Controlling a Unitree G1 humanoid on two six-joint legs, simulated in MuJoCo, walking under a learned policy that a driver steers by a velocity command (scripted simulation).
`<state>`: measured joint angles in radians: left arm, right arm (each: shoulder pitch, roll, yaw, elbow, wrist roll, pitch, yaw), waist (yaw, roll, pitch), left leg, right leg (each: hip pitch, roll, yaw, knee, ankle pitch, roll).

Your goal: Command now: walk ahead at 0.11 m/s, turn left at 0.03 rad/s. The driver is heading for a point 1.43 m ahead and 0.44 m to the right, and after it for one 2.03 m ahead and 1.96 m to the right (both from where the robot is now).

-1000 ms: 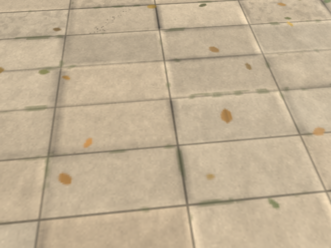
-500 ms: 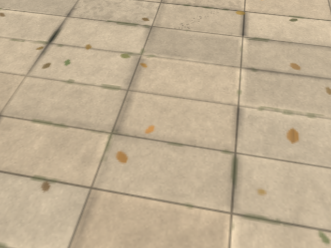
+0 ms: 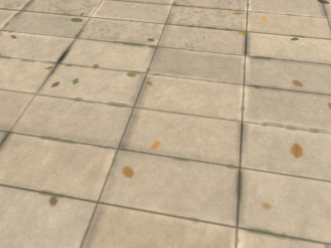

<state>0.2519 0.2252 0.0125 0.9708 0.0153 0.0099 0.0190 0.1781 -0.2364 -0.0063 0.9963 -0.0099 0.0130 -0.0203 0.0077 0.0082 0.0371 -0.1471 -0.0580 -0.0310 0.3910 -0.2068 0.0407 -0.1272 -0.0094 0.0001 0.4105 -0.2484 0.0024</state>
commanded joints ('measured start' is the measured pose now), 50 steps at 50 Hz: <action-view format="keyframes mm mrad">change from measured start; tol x32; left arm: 1 35 141 34 -12 5 -3 3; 29 -352 45 19 -180 6 -47 -60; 35 247 221 92 -21 37 -76 -11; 50 195 96 48 26 -11 -103 -19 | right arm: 1 20 -121 -33 -7 -5 -2 -1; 36 425 19 -13 56 15 -101 18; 50 -133 -34 -34 -141 -26 -59 45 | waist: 1 3 -56 12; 11 -81 -119 92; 14 -166 305 42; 36 88 -249 -315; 50 19 -49 57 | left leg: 1 -60 53 -78 -12 -298 54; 7 -309 52 43 322 -229 34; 11 68 1 123 46 -106 54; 15 247 435 -603 -304 -571 212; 33 211 249 13 82 930 100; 36 -392 -43 29 935 -327 45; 50 -499 139 53 405 170 -66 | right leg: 1 -68 -60 106 -88 -327 -73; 10 -153 -208 261 -247 -379 -184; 16 -661 -33 58 638 -156 -122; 30 -409 -1 -122 209 154 -80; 34 101 48 -101 94 119 -161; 36 457 -418 703 -113 -171 -329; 41 -44 -210 275 -246 89 -229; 50 -1 -133 191 -265 333 -222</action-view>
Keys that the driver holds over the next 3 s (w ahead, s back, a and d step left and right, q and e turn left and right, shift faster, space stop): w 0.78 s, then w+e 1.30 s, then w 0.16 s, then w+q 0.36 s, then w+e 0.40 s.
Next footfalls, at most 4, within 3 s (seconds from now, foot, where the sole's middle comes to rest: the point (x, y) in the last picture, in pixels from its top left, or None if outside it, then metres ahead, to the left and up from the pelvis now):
0.68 right None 0.42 -0.08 -0.78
1.24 left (161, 198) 0.75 0.07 -0.78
1.76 right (224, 168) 0.91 -0.23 -0.78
2.32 left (235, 115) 1.26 -0.33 -0.78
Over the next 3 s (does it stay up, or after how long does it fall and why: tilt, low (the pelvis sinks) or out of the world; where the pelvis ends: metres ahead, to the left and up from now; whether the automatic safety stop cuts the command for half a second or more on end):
stays up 1.32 -0.55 0.00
